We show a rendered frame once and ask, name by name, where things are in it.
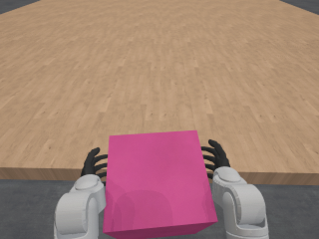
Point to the robot right hand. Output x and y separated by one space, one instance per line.
219 159

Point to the carton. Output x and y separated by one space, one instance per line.
156 186

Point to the robot left hand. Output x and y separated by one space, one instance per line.
89 164

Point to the left robot forearm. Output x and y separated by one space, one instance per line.
77 212

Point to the right robot forearm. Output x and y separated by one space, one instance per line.
244 210

